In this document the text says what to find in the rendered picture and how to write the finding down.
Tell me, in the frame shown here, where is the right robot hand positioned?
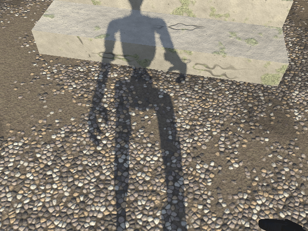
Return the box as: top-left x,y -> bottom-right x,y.
258,218 -> 306,231

